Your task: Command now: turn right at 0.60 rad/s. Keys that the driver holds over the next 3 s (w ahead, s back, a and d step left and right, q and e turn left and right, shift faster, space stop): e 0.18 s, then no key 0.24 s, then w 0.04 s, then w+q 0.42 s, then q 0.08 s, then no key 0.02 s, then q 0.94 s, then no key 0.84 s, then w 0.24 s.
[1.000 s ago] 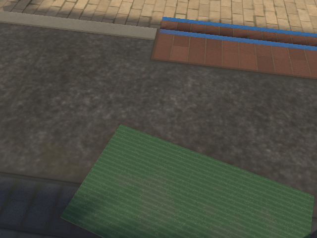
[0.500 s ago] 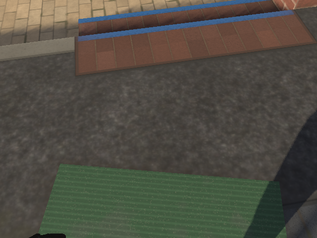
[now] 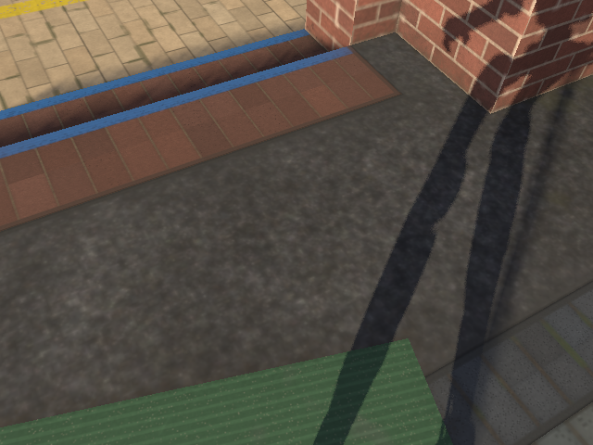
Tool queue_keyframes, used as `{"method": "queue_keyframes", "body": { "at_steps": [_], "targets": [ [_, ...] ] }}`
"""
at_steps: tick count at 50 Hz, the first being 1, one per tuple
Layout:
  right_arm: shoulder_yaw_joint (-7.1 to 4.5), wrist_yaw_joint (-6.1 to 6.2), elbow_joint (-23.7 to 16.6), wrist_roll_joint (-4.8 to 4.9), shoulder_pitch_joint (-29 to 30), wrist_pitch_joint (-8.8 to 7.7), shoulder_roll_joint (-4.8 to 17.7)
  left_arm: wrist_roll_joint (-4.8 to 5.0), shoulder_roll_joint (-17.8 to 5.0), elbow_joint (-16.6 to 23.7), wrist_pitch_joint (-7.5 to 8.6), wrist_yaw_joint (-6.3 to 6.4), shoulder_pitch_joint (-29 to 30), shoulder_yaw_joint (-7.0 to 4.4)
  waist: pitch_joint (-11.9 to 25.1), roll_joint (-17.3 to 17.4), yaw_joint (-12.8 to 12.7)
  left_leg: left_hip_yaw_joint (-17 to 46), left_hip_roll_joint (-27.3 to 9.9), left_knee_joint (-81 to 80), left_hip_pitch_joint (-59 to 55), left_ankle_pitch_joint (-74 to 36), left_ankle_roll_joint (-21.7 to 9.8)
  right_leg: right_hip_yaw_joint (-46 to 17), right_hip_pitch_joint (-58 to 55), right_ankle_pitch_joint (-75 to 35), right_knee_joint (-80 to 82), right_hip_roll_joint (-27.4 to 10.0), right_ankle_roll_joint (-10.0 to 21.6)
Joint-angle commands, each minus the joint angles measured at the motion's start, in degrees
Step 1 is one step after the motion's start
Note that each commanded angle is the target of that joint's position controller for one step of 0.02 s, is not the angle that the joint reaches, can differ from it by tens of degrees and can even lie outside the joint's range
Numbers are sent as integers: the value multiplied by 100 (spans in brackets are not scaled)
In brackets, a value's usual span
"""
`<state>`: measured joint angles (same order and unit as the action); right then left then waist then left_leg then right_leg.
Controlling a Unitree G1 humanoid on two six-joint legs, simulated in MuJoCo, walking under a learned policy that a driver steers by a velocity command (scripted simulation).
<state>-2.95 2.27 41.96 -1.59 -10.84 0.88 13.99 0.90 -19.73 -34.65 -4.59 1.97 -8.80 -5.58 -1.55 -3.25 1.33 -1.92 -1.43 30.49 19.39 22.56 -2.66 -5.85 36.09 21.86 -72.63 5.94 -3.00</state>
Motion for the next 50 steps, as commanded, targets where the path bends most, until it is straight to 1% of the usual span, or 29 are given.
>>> {"method": "queue_keyframes", "body": {
  "at_steps": [1,3,5,7,9,10,11,12,13,14,16,17,20,21,23,25,28,32,35,36,37,38,39,40,41,43,46,48,50],
  "targets": [
    [-92,167,-740,33,748,-39,662,28,-336,349,-39,-14,-271,-100,522,1145,-315,675,-1058,-963,-617,-1796,-646,328,-5,-594,-274,-290,-296],
    [-170,206,-692,23,346,53,847,37,-90,524,-13,-78,117,20,664,1241,-30,615,-1231,-829,-1238,-1834,-731,467,-23,-338,898,-485,-348],
    [-301,184,-679,52,267,100,1140,13,70,638,20,-205,193,113,842,1517,48,509,-1407,-791,-1257,-1660,-765,595,-718,302,1985,-712,-235],
    [-393,133,-667,152,274,95,1301,39,-96,570,18,-296,-83,61,874,1683,3,481,-1542,-804,-1006,-1387,-760,860,-1414,558,2771,-756,-29],
    [-409,115,-648,251,435,87,1257,46,-242,246,-19,-311,-845,-46,874,1506,-312,243,-1515,-426,-525,-1336,-557,1143,-2297,-279,3935,-651,292],
    [-361,107,-554,284,280,82,1013,21,-222,-14,-30,-285,-1227,-73,733,1020,-361,-113,-1262,300,-77,-1158,-291,1066,-2784,-373,4603,-452,478],
    [-290,27,-499,180,85,97,675,1,-356,-98,-4,-248,-1385,-103,352,-38,-292,-565,-854,1484,1171,-59,142,92,-3350,-1064,4808,-864,743],
    [-162,-44,-739,-55,96,87,291,-30,-947,198,64,-169,-1204,-139,180,-1629,26,-580,-223,3279,2810,1770,595,-2023,-3443,-3508,4570,-2321,1381],
    [-232,37,-1055,156,837,13,661,-397,-1164,366,251,-233,-1067,-182,664,-1428,-521,303,-101,3860,2545,1651,636,-2847,-2411,-2854,5493,-3000,2349],
    [-309,102,-1041,297,1086,18,920,-459,-939,387,369,-233,-572,-98,174,-870,-323,405,-155,4186,2494,1032,576,-2323,-2135,-2002,5682,-2634,2088],
    [-325,161,-721,160,747,73,823,-223,-391,335,445,-127,21,87,147,-456,-56,529,-275,4214,2324,45,581,-1513,-2038,-1377,5500,-1990,1465],
    [-343,153,-643,104,503,84,832,-163,-240,318,468,-82,162,160,236,-460,63,517,-234,4154,2081,-430,648,-1206,-2005,-1632,5440,-1806,1390],
    [-267,76,-543,144,357,61,606,-191,124,179,515,-12,-56,295,538,-376,30,514,-253,3505,1594,-789,735,-786,-2405,-2234,5281,-1633,1370],
    [-211,51,-558,143,448,49,500,-179,113,124,511,-3,-139,287,547,-351,-38,507,-283,2887,1471,-757,745,-696,-2590,-2297,5240,-1582,1339],
    [-131,-39,-608,163,689,4,409,-143,-55,-52,479,6,-592,217,594,-458,-358,335,-233,1893,1210,-562,737,-901,-2869,-644,5558,-1614,1422],
    [-158,-123,-629,288,772,-47,638,-143,-396,-168,446,-30,-831,104,223,-710,-577,144,-130,1524,1334,-137,640,-1389,-2963,746,6000,-1905,1609],
    [-144,-189,-633,336,817,-188,712,-106,-472,-284,507,-49,-938,53,-163,-446,-695,180,-204,1208,1597,160,351,-1719,-3183,1186,6232,-2239,1709],
    [-76,-295,-552,335,589,-346,564,-24,-480,-378,648,-106,-763,18,-161,-283,-551,71,-195,738,1138,203,-40,-1283,-3139,912,6280,-2219,1626],
    [-76,-348,-312,310,7,-375,535,58,-478,-374,662,-188,-378,-7,37,-136,-124,-333,98,-174,-333,-634,-236,-461,-2418,632,5909,-1871,1374],
    [-113,-342,-150,302,-398,-363,594,28,-375,-370,668,-203,-325,14,178,-51,46,-370,225,-194,-1008,-649,-277,-178,-2030,516,5506,-1696,1241],
    [-214,-329,-8,346,-945,-353,841,-37,-165,-264,711,-224,-140,85,400,283,264,-36,27,-188,-1709,-586,-427,295,-1625,113,4712,-1384,975],
    [-388,-286,88,338,-1596,-356,1414,-132,149,12,801,-258,142,181,697,1492,450,1792,-997,-818,-2651,-94,-984,1155,-502,-290,2776,-670,436],
    [-433,-331,17,255,-1883,-428,1620,-91,24,237,928,-271,556,173,575,1977,709,4127,-1877,-1849,-3156,590,-1769,666,1084,815,1384,-216,233],
    [-333,-334,-139,171,-1488,-510,1347,76,-263,190,1041,-318,483,89,209,1323,486,4127,-1978,-1938,-3105,695,-1764,201,1630,723,670,-589,327],
    [-258,-334,-266,152,-1190,-543,1112,92,-309,92,1080,-362,425,79,18,884,326,3566,-1703,-1896,-2904,359,-1572,152,1701,219,591,-773,402],
    [-204,-299,-394,220,-887,-525,955,-82,-319,26,1104,-377,362,66,-81,646,110,2735,-1330,-1886,-2433,-602,-1342,194,1380,-474,1177,-990,299],
    [-203,-168,-456,196,-859,-418,1017,-137,-126,11,1055,-378,583,99,-68,782,11,1938,-838,-1884,-1854,-2133,-1136,529,705,-1086,1915,-701,8],
    [-251,-51,-438,221,-866,-309,1135,-125,137,94,1008,-347,982,205,-142,860,58,1459,-510,-1647,-1308,-2971,-938,681,115,-1449,2934,-442,-123],
    [-305,8,-398,236,-1036,-214,1265,-107,231,153,966,-386,1286,250,26,1137,179,1368,-466,-1411,-1022,-3311,-781,783,-569,-1754,3525,-256,-144]
  ]
}}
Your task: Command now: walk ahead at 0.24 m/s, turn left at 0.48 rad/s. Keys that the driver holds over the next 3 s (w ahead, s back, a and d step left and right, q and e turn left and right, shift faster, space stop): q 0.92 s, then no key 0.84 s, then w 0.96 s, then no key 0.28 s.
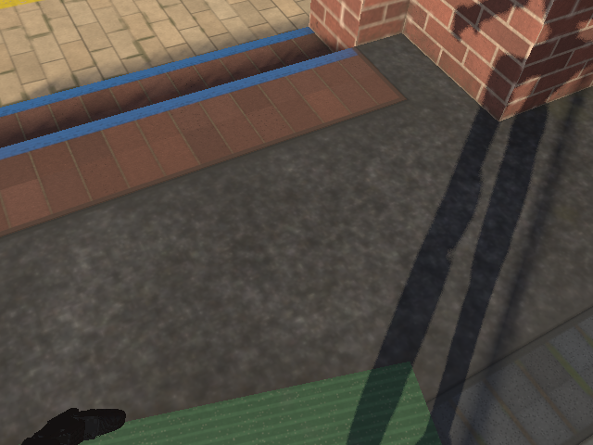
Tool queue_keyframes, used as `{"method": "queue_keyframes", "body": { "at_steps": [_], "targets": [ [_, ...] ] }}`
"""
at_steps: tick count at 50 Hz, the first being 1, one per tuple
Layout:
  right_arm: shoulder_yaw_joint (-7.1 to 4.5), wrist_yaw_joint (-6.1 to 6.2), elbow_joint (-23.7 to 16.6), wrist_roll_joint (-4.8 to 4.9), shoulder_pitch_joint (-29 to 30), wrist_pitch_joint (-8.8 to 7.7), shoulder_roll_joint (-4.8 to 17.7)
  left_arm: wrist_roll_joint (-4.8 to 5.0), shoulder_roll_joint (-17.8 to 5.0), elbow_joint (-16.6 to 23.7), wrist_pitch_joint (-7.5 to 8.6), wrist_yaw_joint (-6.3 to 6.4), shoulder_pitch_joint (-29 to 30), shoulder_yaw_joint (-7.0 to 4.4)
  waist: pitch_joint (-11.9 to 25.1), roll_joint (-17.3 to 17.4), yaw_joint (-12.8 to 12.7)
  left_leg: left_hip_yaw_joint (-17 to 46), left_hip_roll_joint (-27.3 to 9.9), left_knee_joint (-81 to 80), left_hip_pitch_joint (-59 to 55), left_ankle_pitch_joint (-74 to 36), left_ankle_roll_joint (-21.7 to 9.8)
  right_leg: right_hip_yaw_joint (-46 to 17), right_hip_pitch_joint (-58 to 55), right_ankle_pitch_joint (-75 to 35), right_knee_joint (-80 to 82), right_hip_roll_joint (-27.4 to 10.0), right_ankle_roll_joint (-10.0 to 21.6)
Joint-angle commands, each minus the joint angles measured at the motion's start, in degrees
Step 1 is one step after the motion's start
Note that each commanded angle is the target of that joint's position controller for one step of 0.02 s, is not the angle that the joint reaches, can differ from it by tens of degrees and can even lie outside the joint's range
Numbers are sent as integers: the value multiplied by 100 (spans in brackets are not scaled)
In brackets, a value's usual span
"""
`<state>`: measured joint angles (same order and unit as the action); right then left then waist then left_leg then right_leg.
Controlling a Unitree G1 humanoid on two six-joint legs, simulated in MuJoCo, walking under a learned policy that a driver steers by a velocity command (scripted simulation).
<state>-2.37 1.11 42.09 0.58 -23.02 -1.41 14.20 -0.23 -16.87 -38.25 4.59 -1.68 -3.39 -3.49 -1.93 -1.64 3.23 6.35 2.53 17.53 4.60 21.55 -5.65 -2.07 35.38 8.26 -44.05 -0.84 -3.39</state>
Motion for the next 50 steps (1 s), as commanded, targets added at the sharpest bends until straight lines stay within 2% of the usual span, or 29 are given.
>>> {"method": "queue_keyframes", "body": {
  "at_steps": [1,3,5,6,7,8,9,10,11,12,13,15,17,19,23,25,27,28,29,30,31,32,33,34,36,38,41,46,50],
  "targets": [
    [-386,132,-387,43,114,50,1288,36,-154,535,23,-36,800,8,146,1019,-9,657,-929,13,482,-3279,-439,340,-677,-464,780,442,-83],
    [-413,163,-418,112,162,103,1292,79,-364,532,-13,-39,769,-70,254,997,-103,977,-1047,281,395,-3259,-313,108,-972,-541,1064,427,20],
    [-436,198,-564,115,472,136,1291,67,-589,427,-4,-10,417,-178,435,1049,-340,1208,-1038,751,243,-3681,-148,12,-1479,-465,1369,425,197],
    [-421,192,-671,114,702,127,1229,26,-696,330,24,25,45,-241,664,1014,-582,1133,-819,1271,288,-4065,16,97,-2099,-845,1787,411,346],
    [-365,150,-754,71,757,81,1027,-55,-846,285,53,84,-432,-297,1112,898,-818,1120,-494,2163,684,-3605,215,-188,-3183,-1499,1932,-36,622],
    [-192,100,-829,-129,411,70,390,-91,-1061,277,38,149,-807,-275,1814,-405,-639,729,129,3720,1635,653,463,-1380,-4619,-3453,1583,-1381,1018],
    [-206,91,-805,49,-625,99,595,-211,-1071,281,-21,135,-658,-258,2383,-1578,-142,577,438,5286,2570,2017,652,-3310,-5020,-3374,1945,-2650,2083],
    [-354,94,-663,108,-466,177,1175,-120,-668,414,-74,138,-281,-186,1842,-878,-216,469,20,5820,2818,1456,855,-2916,-4331,-2639,2243,-2360,2091],
    [-426,94,-744,147,91,258,1376,-67,-326,446,-128,162,-31,-87,1234,-573,-300,207,-176,5815,2943,1104,973,-1895,-3744,-2220,2274,-1914,1847],
    [-443,129,-740,128,204,335,1310,-65,-247,410,-176,166,113,-45,1028,-336,-219,99,-338,5739,2908,902,1054,-1435,-3352,-1781,2341,-1573,1675],
    [-451,144,-813,101,260,400,1249,-58,-252,353,-212,181,218,-44,825,-437,-156,27,-449,5607,2814,730,1111,-1135,-2916,-1473,2465,-1418,1649],
    [-351,121,-890,104,281,476,889,-105,-396,211,-240,230,257,-91,564,-598,-93,-278,-492,4997,2458,653,1109,-607,-2301,-1308,2759,-1240,1655],
    [-272,123,-1027,55,538,465,733,-100,-545,124,-249,264,206,-153,629,-567,-201,-402,-578,4379,2395,574,1090,-430,-2384,-1558,2837,-1386,1806],
    [-230,77,-1143,0,769,446,736,-77,-672,101,-275,288,251,-194,820,-495,-265,-434,-728,3964,2207,284,999,-319,-2486,-1633,2833,-1581,1879],
    [-239,-39,-1267,28,941,470,889,-4,-866,54,-366,278,320,-242,780,-584,-268,-615,-754,3197,1730,-119,810,15,-2348,-1146,2834,-1668,1748],
    [-259,-94,-1329,26,990,486,936,57,-951,3,-396,253,265,-265,737,-587,-260,-743,-698,2706,1556,-156,681,98,-2435,-931,2681,-1718,1615],
    [-304,-138,-1257,3,754,479,921,164,-946,-61,-446,244,260,-264,752,-468,-77,-989,-472,1680,994,-694,456,348,-2357,-518,2208,-1592,1286],
    [-375,-115,-1192,-34,591,468,1050,171,-763,-170,-477,242,8,-227,721,-208,-80,-881,-355,1216,567,-1029,279,578,-2078,4,1715,-1365,962],
    [-521,-38,-1253,-50,501,441,1571,49,-459,-204,-511,220,-224,-157,534,1109,-206,559,-1250,444,80,-2403,-136,1170,-1166,1139,297,-752,408],
    [-589,-5,-1496,-151,643,379,2082,-98,-478,166,-502,273,176,-134,347,2178,-141,2521,-2444,38,123,-2889,-1268,928,275,2901,-1060,149,15],
    [-525,-46,-1502,-265,575,244,1821,-56,-701,196,-493,305,473,-219,616,1506,113,2464,-2406,-59,292,-2744,-1523,79,331,2961,-2055,97,40],
    [-454,-56,-1465,-251,808,146,1638,51,-713,166,-508,302,331,-240,571,1305,-104,1954,-2126,25,342,-2503,-1235,-106,392,2442,-2276,-18,112],
    [-430,-43,-1492,-142,1113,118,1478,42,-723,25,-521,323,136,-269,547,953,-269,1563,-1792,142,326,-2252,-891,-157,387,1952,-2191,-111,115],
    [-378,-12,-1529,-55,1323,133,1340,-20,-770,-15,-525,349,110,-287,577,894,-321,1388,-1654,237,311,-2456,-723,-163,374,1636,-2112,-130,69],
    [-299,47,-1587,-77,1386,175,1229,-22,-679,-69,-506,317,6,-267,797,886,-403,1161,-1451,355,421,-3212,-712,-95,-19,1292,-2270,19,-53],
    [-304,79,-1584,-85,1278,195,1233,34,-569,-80,-499,303,18,-218,876,846,-349,1147,-1366,418,226,-3304,-744,-108,-71,1139,-1827,84,-129],
    [-358,115,-1554,-50,1134,255,1336,45,-462,-15,-479,282,239,-151,822,924,-208,1398,-1322,500,82,-2924,-762,-191,-220,1142,-861,159,-174],
    [-406,52,-1583,-43,1220,325,1410,102,-523,-19,-427,199,200,-155,745,1112,-161,1990,-1253,554,423,-2611,-805,-263,-935,1428,119,325,-77],
    [-353,18,-1548,21,1418,365,1260,109,-507,-107,-354,99,-148,-157,902,1127,-290,2116,-1122,897,364,-2996,-628,-141,-1638,1000,1255,268,102]
  ]
}}
Over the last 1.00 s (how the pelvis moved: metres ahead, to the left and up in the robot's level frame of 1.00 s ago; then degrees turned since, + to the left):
0.08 -0.01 0.01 3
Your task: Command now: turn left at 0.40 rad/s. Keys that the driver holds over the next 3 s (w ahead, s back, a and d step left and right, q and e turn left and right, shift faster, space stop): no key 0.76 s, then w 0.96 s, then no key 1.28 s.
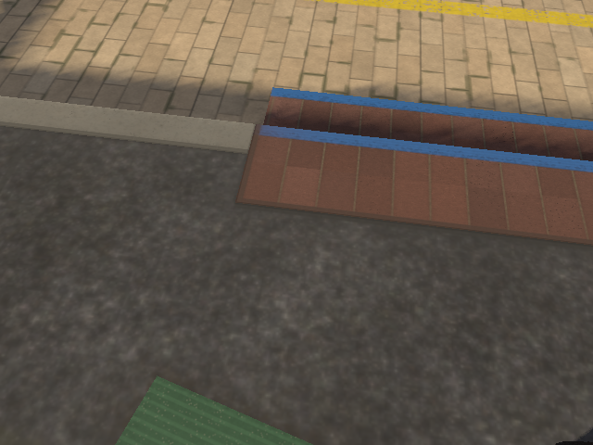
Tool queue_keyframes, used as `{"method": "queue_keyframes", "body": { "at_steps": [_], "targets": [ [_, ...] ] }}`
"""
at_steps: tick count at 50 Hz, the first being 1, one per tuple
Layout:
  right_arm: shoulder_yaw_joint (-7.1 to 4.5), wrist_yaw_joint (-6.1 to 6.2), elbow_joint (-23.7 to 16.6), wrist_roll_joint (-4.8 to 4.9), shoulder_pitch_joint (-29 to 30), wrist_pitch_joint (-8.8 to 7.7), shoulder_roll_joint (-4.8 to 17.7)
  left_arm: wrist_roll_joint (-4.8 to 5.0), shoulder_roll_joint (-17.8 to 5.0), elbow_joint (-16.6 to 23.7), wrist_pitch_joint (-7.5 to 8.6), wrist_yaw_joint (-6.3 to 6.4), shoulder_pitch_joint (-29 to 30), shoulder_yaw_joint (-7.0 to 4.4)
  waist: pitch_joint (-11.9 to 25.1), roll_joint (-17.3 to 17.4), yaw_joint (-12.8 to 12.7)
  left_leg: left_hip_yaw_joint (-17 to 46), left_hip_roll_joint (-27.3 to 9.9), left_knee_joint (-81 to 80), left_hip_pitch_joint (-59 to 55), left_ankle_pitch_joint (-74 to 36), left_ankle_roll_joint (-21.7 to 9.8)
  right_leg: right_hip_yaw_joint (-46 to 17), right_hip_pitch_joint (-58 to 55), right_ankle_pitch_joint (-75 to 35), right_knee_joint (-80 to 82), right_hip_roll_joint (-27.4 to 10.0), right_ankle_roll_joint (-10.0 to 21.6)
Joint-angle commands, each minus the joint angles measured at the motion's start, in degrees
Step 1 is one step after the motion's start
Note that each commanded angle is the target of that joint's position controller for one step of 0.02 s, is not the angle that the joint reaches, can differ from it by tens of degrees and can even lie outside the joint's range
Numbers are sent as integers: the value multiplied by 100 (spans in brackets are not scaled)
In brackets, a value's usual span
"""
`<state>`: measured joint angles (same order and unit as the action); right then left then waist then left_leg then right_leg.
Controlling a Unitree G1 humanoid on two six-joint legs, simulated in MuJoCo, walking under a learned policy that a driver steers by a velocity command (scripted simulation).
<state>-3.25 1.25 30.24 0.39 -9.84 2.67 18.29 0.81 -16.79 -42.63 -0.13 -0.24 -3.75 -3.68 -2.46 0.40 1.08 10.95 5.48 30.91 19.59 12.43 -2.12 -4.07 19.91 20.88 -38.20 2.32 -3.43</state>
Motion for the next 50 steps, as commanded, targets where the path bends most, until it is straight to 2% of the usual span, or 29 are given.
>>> {"method": "queue_keyframes", "body": {
  "at_steps": [1,2,3,4,5,6,8,10,12,13,14,16,17,18,19,20,21,23,25,38,40,41,42,44,46,47,48,49,50],
  "targets": [
    [-243,15,-346,83,168,-30,796,-24,-474,278,144,-69,-283,-135,943,857,-202,1566,-1265,-331,-948,-1827,-800,142,-545,-943,1418,-77,215],
    [-205,25,-304,52,18,-43,658,-108,-615,280,155,-63,-360,-161,957,576,-159,1378,-1040,-119,-575,-1056,-511,-158,-1071,-1610,1722,-488,398],
    [-117,13,-283,-89,-291,-77,375,-222,-978,388,136,-28,-299,-205,994,-642,99,627,-380,881,60,604,-134,-1198,-1540,-2691,1890,-1569,838],
    [-191,31,-383,-64,-193,-118,604,-309,-1032,304,130,-19,-192,-198,595,-1633,151,-128,132,1517,724,2253,196,-2187,-1052,-3181,2047,-2336,1867],
    [-321,66,-262,-82,-138,-141,1007,-277,-824,425,164,2,-69,-158,511,-1167,-39,-62,-116,2568,771,2421,423,-2213,-896,-3003,2125,-2419,2131],
    [-386,58,-180,-22,-78,-136,1089,-198,-769,425,161,45,10,-146,448,-908,-29,-57,-110,3087,939,2166,503,-1878,-985,-2865,2045,-2151,1971],
    [-327,78,-29,-35,-151,-53,763,-54,-643,417,161,93,125,-89,362,-724,-1,53,-174,3320,1114,1738,676,-1364,-1189,-2858,1888,-1793,1692],
    [-191,44,29,-10,-146,-41,379,-61,-488,347,107,111,61,-23,426,-785,-4,-219,-240,2721,823,1529,759,-855,-1268,-3125,1806,-1448,1590],
    [-51,3,-2,-28,64,-75,88,-72,-482,310,25,110,19,-19,549,-1012,-128,-687,-463,1538,296,1498,779,-545,-1347,-3247,1688,-1243,1494],
    [-27,-11,-14,-15,177,-90,47,-77,-570,265,-16,107,-140,-42,587,-1124,-248,-842,-482,1060,77,1528,778,-571,-1387,-3332,1641,-1263,1525],
    [-54,-15,22,24,158,-97,133,-68,-667,225,-48,104,-280,-64,628,-1161,-304,-933,-461,622,-113,1333,768,-650,-1439,-3386,1571,-1312,1555],
    [-87,-19,224,26,-158,-110,192,24,-670,174,-70,100,-326,-37,605,-1036,-121,-1088,-395,-937,-813,44,607,-636,-1287,-3189,1420,-1252,1400],
    [-95,-3,241,-35,-167,-116,311,32,-600,107,-20,93,-533,-7,613,-877,-154,-856,-508,-1299,-1310,-597,463,-653,-1029,-2843,1451,-1198,1156],
    [-135,50,168,-94,-198,-111,613,-87,-493,106,73,57,-643,48,787,-342,-240,-309,-1017,-1068,-1890,-1789,273,-477,-629,-2262,1279,-1027,792],
    [-177,46,260,-164,-74,-109,803,-159,-281,90,150,33,-808,96,822,704,-531,-155,-1199,-654,-1457,-1555,-79,88,-715,-1084,1328,-529,420],
    [-101,-15,176,-176,41,-141,421,-203,-413,41,164,31,-549,100,731,576,-294,-139,-1140,-721,-1119,-931,-229,185,-944,-893,1271,-477,199],
    [-40,-43,214,-209,39,-176,235,-192,-448,33,160,25,-366,87,580,427,-215,-171,-1055,-768,-998,-531,-181,215,-911,-998,1241,-441,125],
    [-53,-45,280,-195,-13,-245,322,-153,-422,-20,109,69,-340,89,354,400,-172,-207,-960,-788,-829,-430,-77,221,-825,-1215,1156,-442,148],
    [-12,-32,342,-174,-122,-303,245,-134,-401,-85,77,99,-414,91,259,443,-189,-219,-945,-775,-709,-519,-45,186,-839,-1271,1176,-469,166],
    [51,-37,629,-139,-221,-381,92,-115,-418,-670,43,226,-691,72,232,70,-197,-307,-807,-794,-678,-511,-75,152,-967,-1400,1252,-516,40],
    [9,-9,742,-108,-380,-339,187,-82,-365,-788,35,243,-808,79,296,240,-140,-224,-771,-1010,-722,1064,-200,464,-810,-390,958,-263,70],
    [-53,3,772,-76,-487,-309,370,-53,-366,-767,59,243,-749,72,122,479,-51,109,-949,-1262,-667,2206,-383,668,-424,160,572,-115,106],
    [-90,10,811,-51,-642,-300,503,-36,-341,-672,115,232,-596,76,-101,779,50,690,-1325,-1628,-660,3072,-635,753,82,414,149,-69,157],
    [-124,26,928,12,-850,-370,611,44,-357,-490,296,160,-342,67,-511,1064,119,1659,-1967,-2032,-513,3340,-1045,457,623,574,-434,-312,412],
    [-114,30,937,39,-722,-455,532,127,-349,-511,450,43,-465,55,-469,1005,-20,1652,-2103,-1983,-768,2716,-1081,304,760,879,-355,-509,713],
    [-110,20,887,88,-514,-463,522,140,-300,-593,506,-16,-658,67,-392,878,-174,1359,-1984,-1906,-643,2434,-991,380,322,709,142,-496,832],
    [-101,5,808,136,-178,-449,521,120,-262,-813,545,-59,-1107,59,-241,745,-452,867,-1692,-1746,-172,2091,-828,590,-678,-34,844,-346,895],
    [-77,-1,772,116,-33,-443,426,59,-300,-1096,552,-79,-1648,16,-63,599,-673,415,-1345,-1309,303,1792,-647,646,-1653,-647,1139,-173,825],
    [21,-22,690,44,110,-471,85,2,-505,-1283,558,-74,-2244,-45,93,-2,-855,-193,-886,-113,904,1353,-345,-218,-2414,-290,1540,-716,893]
  ]
}}
Over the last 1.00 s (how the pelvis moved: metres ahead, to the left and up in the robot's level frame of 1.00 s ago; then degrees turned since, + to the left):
0.14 0.01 0.00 35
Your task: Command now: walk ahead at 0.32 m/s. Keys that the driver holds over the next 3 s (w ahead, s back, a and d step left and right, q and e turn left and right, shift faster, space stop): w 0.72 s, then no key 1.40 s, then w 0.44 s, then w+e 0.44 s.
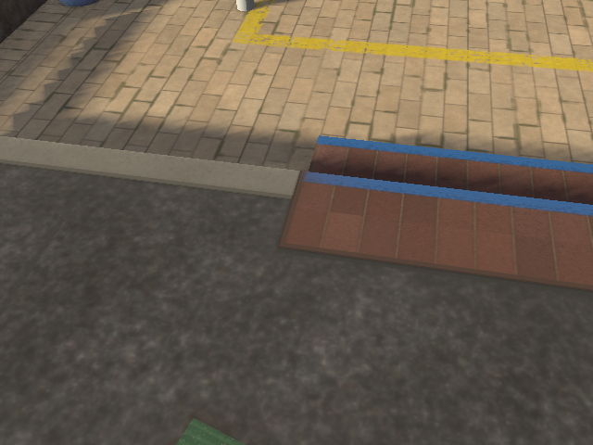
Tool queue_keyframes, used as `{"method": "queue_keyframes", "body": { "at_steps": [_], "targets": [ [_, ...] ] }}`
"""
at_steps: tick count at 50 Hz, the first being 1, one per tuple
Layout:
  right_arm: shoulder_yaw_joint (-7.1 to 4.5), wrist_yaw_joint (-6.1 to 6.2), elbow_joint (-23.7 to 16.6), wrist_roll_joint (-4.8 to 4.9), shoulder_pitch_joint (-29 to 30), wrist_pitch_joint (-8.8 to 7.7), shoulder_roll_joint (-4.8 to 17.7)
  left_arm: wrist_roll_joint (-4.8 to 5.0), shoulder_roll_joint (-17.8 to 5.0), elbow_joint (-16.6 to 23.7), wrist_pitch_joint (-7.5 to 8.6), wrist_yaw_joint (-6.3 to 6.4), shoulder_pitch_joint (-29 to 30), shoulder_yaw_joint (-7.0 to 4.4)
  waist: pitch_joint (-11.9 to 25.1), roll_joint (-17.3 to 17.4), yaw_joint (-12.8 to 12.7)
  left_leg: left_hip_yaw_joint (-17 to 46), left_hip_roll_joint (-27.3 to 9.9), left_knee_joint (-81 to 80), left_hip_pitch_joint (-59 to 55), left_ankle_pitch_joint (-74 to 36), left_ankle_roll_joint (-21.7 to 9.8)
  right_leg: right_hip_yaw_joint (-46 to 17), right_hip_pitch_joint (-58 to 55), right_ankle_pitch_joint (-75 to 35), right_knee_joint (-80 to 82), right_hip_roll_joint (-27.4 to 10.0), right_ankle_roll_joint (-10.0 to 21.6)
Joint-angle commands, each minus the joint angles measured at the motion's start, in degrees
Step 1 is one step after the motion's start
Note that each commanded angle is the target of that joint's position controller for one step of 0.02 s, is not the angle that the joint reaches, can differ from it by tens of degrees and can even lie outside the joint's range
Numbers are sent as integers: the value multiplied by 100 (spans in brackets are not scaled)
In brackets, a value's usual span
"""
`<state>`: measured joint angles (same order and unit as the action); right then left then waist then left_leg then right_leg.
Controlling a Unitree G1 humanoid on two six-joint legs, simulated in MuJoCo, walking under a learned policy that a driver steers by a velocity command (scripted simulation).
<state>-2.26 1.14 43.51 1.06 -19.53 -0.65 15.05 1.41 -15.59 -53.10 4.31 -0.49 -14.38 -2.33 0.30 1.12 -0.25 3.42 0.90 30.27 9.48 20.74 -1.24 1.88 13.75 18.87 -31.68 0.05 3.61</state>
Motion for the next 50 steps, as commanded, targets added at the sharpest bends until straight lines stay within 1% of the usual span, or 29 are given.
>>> {"method": "queue_keyframes", "body": {
  "at_steps": [1,2,3,5,7,10,13,16,19,21,22,23,24,25,26,27,28,29,30,33,36,38,40,43,46,47,48,49,50],
  "targets": [
    [-15,2,-904,-26,1159,-218,153,-63,-1327,-244,147,-62,-1678,-321,-79,-1569,-775,-276,297,1818,2957,670,14,-3204,-2297,1131,1934,-1796,856],
    [-126,41,-919,112,1085,-301,535,-148,-1256,-157,197,-90,-1482,-274,-350,-1406,-658,182,180,2926,3521,1301,9,-4328,-1990,1657,2349,-2336,1376],
    [-159,0,-814,189,881,-374,643,-121,-921,-5,230,-56,-1055,-179,-723,-935,-435,401,-152,3387,3886,770,-88,-3868,-1893,1771,2321,-2198,1302],
    [-184,-75,-665,74,869,-461,639,-103,-727,136,214,-38,-720,-109,-736,-632,-299,187,-471,3323,4048,-217,-187,-2787,-1944,867,2348,-1728,906],
    [-198,-168,-667,-10,1026,-474,574,-135,-451,111,157,-41,-863,-2,-560,-661,-312,-19,-615,3033,3774,-826,-134,-1934,-1899,-504,2364,-1375,670],
    [-120,-254,-785,-25,1343,-442,311,-131,-543,49,79,6,-1128,14,-475,-602,-376,-346,-592,2474,3698,-1295,66,-1218,-1809,-2127,2355,-1175,688],
    [-9,-301,-1017,2,2024,-469,111,-139,-686,66,25,96,-1182,16,-645,-572,-521,-557,-463,1226,3168,-1992,174,-773,-1300,-2324,2531,-984,625],
    [2,-373,-1166,57,2477,-505,177,-87,-791,-7,22,128,-1419,-3,-850,-616,-597,-620,-324,428,2736,-2424,141,-693,-1192,-2125,2677,-1107,665],
    [-32,-445,-1268,74,2641,-551,329,-34,-859,-54,-7,125,-1431,-56,-874,-644,-420,-479,-278,-4,2617,-2291,-101,-658,-1688,-2710,2427,-1383,590],
    [-125,-432,-1200,50,2303,-560,564,-64,-1009,-19,-40,135,-1339,-128,-471,-780,-103,-565,-69,-50,1992,-1960,-310,-574,-2030,-4378,1804,-1446,465],
    [-214,-391,-1048,43,1731,-540,742,-99,-1081,7,-86,136,-1263,-162,-39,-862,235,-682,99,-24,1262,-1798,-464,-482,-2083,-5420,1081,-1392,397],
    [-336,-330,-738,56,726,-507,964,-150,-1034,66,-135,143,-1169,-149,583,-800,740,-715,148,-77,-39,-1952,-654,-319,-1722,-5812,-81,-1172,246],
    [-421,-242,-497,-21,-344,-454,1287,-255,-822,244,-133,160,-1179,-65,1431,-265,1078,418,-869,226,-1970,-1742,-995,-275,-330,-4121,-1813,-922,121],
    [-466,-300,-371,-97,-502,-477,1655,-202,164,311,-20,73,-2120,202,2459,1537,440,3469,-2315,-559,-3749,-132,-2036,-476,1758,844,-3912,341,-207],
    [-327,-292,-353,-56,-407,-478,986,-15,-537,257,128,23,-1656,44,2153,1097,683,4115,-2212,-1362,-3334,556,-1871,-1112,2379,1254,-4542,179,-125],
    [-258,-263,-356,-35,90,-485,797,152,-894,525,204,8,-902,-73,1030,784,597,3098,-2020,-1473,-2422,195,-1572,-927,2740,778,-4566,-124,-58],
    [-232,-269,-368,-52,462,-501,736,122,-838,617,246,44,-559,-59,567,148,407,2372,-1811,-1588,-1532,-623,-1432,-796,2535,257,-4314,-415,-47],
    [-207,-297,-367,-92,708,-528,632,39,-776,634,232,69,-431,-85,248,-43,209,1799,-1574,-1719,-822,-1365,-1358,-732,2316,-51,-3969,-596,-85],
    [-177,-303,-347,-156,837,-566,526,-5,-688,609,171,70,-577,-92,225,121,-6,1421,-1400,-1890,-424,-1695,-1320,-790,1968,-255,-3766,-762,-107],
    [-194,-326,-158,-83,819,-674,566,-71,-419,643,-4,90,-615,-50,13,168,-194,906,-1289,-2307,229,-1974,-1439,-680,1759,-374,-3106,-889,-269],
    [-250,-249,29,-81,586,-695,799,-140,-463,922,-2,87,68,-62,-314,92,-65,603,-1219,-2529,277,-2040,-1449,-658,2272,-1362,-2192,-964,-443],
    [-233,-190,99,-62,585,-633,823,-168,-374,1042,73,41,487,-21,-461,53,24,-13,-846,-2375,494,-2866,-1200,-441,1910,-2214,-994,-758,-454],
    [-239,-142,267,-60,207,-584,929,-199,-235,1166,150,-30,960,34,-336,17,277,-212,-763,-2162,481,-3247,-1060,-230,1408,-3038,-291,-452,-461],
    [-235,-92,447,-13,49,-485,981,-169,-389,1289,153,-112,1172,-3,-158,185,308,-80,-973,-1664,-134,-3219,-913,-443,1307,-3217,244,-344,-325],
    [-254,-34,535,-38,133,-350,1017,-215,-628,1278,149,-173,999,-83,32,265,129,173,-1183,-860,-675,-3300,-740,-570,1153,-2561,494,-299,-100],
    [-246,-24,539,-29,252,-306,988,-236,-668,1146,163,-168,614,-117,174,177,-99,122,-1061,-324,-674,-3483,-629,-474,693,-2669,782,-231,-14],
    [-196,-35,530,-80,134,-288,859,-268,-897,974,190,-139,148,-198,549,-147,-217,-53,-653,605,-538,-3272,-428,-400,-148,-3892,951,-298,87],
    [-58,-64,467,-224,-328,-331,515,-400,-1242,954,194,-104,-235,-235,1366,-942,-101,-207,-191,2083,709,-1318,-140,-1203,-1976,-6651,108,-1291,578],
    [96,-111,747,-152,-1254,-328,126,-407,-884,985,106,-94,-275,-105,2173,-1696,69,-7,208,3473,1798,2054,206,-2441,-3123,-7638,-75,-2342,1501]
  ]
}}
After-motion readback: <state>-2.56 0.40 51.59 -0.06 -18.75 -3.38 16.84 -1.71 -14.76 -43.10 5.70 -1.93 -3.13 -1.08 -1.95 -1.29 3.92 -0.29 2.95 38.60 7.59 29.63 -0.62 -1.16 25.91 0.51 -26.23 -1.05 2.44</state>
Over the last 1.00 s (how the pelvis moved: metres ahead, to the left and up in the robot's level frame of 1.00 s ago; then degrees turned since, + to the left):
0.03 0.00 0.00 3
